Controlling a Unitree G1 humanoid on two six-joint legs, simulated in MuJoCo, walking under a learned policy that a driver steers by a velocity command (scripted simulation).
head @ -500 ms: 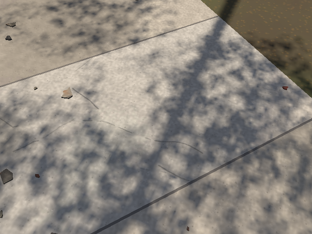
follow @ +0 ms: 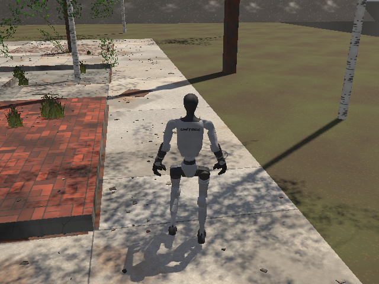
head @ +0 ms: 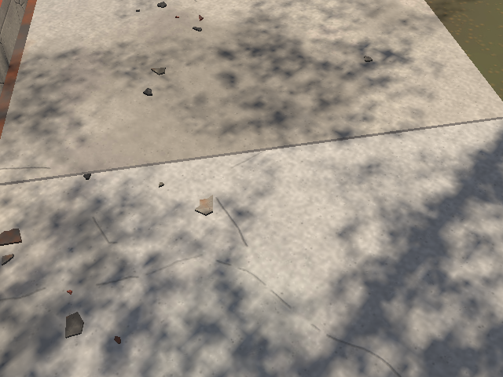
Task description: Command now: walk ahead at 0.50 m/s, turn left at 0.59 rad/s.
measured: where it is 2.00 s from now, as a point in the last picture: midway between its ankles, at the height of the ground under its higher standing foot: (251, 274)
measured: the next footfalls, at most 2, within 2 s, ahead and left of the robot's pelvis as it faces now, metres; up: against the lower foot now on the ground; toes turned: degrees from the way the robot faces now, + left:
left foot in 0.32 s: +0.32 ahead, +0.17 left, +0.00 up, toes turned +14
right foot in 0.88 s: +0.67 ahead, +0.01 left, +0.00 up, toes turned +3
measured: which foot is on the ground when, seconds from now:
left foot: up 0.00-0.30, down 0.32-0.86, up 0.88-1.00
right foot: down 0.00-0.34, up 0.36-0.86, down 0.88-1.00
